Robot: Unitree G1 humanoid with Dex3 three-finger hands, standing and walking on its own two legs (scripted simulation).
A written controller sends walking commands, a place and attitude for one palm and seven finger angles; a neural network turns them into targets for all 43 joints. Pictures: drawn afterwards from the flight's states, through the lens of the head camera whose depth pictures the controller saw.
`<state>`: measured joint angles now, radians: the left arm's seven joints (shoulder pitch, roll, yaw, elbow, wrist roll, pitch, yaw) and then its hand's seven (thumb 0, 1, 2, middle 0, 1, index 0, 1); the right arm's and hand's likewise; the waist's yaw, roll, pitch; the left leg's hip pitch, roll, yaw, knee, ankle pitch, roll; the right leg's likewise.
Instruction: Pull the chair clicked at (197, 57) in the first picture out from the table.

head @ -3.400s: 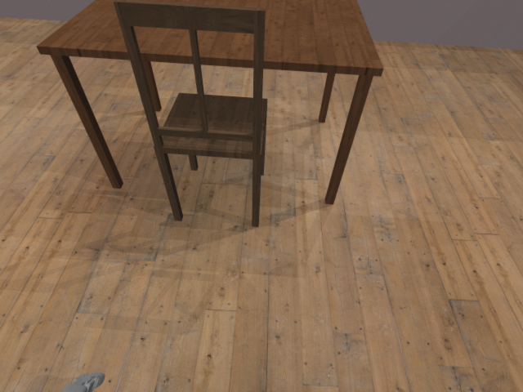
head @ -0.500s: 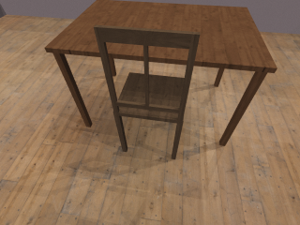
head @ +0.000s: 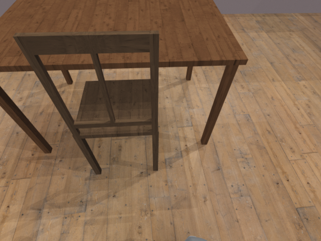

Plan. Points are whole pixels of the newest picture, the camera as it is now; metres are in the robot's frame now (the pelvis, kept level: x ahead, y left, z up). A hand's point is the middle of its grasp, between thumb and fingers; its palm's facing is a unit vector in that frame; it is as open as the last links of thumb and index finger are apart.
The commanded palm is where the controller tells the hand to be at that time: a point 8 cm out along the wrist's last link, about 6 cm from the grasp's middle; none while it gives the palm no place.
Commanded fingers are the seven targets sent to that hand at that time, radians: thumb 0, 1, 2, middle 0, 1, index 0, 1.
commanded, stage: take the last steps up to it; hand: left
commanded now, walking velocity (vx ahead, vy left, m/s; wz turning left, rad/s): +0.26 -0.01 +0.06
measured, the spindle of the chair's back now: (105, 93) +0.61 +0.21 -0.04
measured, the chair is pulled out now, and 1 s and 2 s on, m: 0.00 0.00 0.00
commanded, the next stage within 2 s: come to a stop and stand still in 0.32 s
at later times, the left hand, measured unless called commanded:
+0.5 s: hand out of the picture +0.11 +0.16 -0.19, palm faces +0.12 -0.99 -0.12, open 7.3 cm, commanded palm none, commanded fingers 0.00 0.90 0.90 -0.20 -0.30 -0.20 -0.30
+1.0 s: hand out of the picture +0.14 +0.13 -0.16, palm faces +0.04 -0.96 -0.26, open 7.3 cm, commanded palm none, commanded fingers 0.00 0.90 0.90 -0.20 -0.30 -0.20 -0.30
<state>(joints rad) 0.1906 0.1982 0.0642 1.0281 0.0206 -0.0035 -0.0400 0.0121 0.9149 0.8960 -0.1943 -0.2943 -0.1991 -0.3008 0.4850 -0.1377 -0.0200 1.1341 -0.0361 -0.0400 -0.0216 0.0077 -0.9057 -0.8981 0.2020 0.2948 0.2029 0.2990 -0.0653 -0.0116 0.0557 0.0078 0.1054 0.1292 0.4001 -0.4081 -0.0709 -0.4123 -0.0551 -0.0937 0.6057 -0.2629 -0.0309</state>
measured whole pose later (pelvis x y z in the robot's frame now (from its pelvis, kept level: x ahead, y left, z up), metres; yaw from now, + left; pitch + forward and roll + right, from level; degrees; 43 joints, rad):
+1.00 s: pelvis +0.13 -0.06 +0.01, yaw +1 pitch -1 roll +1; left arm 0.26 0.16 0.02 1.08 0.02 0.01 0.04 0.01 0.91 0.90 -0.20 -0.29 -0.20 -0.30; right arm 0.19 -0.18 -0.05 1.08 -0.01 0.05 -0.02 0.00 -0.92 -0.90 0.20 0.29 0.20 0.30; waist -0.01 0.03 0.03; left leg -0.29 0.04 0.06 0.58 -0.34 -0.01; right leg -0.21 -0.01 -0.06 0.52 -0.28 -0.04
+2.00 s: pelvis +0.13 -0.01 +0.01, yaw +2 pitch +0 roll +0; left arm 0.29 0.15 0.00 1.10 0.01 -0.01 0.03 0.01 0.91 0.90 -0.20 -0.29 -0.20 -0.30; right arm 0.32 -0.14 0.02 1.10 -0.02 -0.03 -0.03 0.02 -0.93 -0.90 0.20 0.29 0.20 0.30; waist 0.00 0.01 0.01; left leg -0.18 -0.05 0.07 0.46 -0.29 0.06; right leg -0.22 -0.07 -0.05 0.49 -0.26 0.04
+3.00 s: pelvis +0.15 -0.03 +0.01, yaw +2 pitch +0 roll +0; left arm 0.32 0.13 -0.01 1.12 0.01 -0.02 0.04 0.01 0.91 0.90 -0.20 -0.29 -0.20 -0.30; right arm 0.28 -0.12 0.02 1.17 -0.01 -0.02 -0.03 0.01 -0.92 -0.90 0.20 0.29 0.20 0.30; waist 0.00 -0.02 0.02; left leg -0.13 -0.01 0.06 0.43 -0.29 0.03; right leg -0.17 -0.04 -0.06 0.45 -0.27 0.01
